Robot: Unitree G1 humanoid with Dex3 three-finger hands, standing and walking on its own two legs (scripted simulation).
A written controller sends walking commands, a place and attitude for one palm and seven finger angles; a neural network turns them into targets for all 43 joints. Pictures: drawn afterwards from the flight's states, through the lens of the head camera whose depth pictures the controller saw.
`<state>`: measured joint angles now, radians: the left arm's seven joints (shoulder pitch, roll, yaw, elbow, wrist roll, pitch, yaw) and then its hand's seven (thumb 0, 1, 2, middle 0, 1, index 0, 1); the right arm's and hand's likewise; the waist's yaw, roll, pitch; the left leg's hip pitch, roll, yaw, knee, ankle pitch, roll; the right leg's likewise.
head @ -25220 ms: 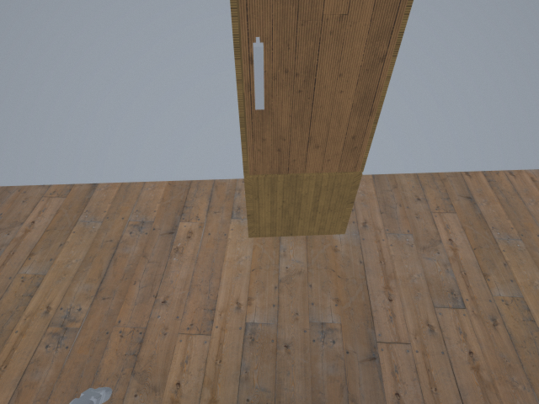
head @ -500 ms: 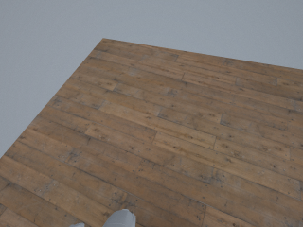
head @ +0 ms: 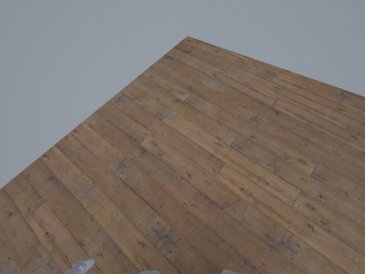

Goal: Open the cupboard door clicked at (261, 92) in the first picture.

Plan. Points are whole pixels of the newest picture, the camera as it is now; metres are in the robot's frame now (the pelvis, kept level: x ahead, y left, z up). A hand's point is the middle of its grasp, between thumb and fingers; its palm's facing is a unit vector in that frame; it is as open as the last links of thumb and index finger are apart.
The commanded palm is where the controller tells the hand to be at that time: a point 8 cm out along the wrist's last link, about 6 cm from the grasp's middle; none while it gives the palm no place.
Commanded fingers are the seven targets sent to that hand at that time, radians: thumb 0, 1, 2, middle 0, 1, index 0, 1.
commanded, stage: turn to face it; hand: left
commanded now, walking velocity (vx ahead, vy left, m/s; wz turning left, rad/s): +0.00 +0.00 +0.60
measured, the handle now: out of the picture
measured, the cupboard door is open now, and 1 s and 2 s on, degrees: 42 42 42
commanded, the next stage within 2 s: none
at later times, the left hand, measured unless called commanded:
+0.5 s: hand out of the picture -0.02 +0.21 -0.18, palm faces +0.37 -0.90 -0.25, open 7.3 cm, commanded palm none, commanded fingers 0.00 0.90 0.90 -0.20 -0.30 -0.20 -0.30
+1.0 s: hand out of the picture +0.00 +0.15 -0.14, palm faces +0.58 -0.77 -0.27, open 7.4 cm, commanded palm none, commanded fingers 0.00 0.90 0.90 -0.20 -0.30 -0.20 -0.30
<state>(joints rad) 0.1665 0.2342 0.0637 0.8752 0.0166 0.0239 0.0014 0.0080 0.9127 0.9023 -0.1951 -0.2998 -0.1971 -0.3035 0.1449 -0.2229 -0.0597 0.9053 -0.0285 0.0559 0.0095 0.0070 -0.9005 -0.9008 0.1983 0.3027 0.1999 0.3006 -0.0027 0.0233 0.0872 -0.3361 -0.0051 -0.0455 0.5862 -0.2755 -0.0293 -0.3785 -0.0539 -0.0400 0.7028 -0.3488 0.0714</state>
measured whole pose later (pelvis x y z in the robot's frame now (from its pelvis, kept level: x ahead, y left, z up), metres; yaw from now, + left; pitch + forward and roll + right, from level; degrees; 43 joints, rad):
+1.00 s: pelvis +0.04 -0.05 +0.02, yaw +37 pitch +1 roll +3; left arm 0.19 0.16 0.03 0.89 0.02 0.00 0.02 0.01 0.91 0.90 -0.20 -0.30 -0.20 -0.30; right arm 0.14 -0.25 -0.09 0.95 -0.02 0.09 0.02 0.01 -0.91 -0.90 0.19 0.30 0.19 0.30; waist -0.03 0.02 0.11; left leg -0.50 0.01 0.01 1.13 -0.42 -0.06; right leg -0.22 -0.11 -0.19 0.52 -0.31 -0.03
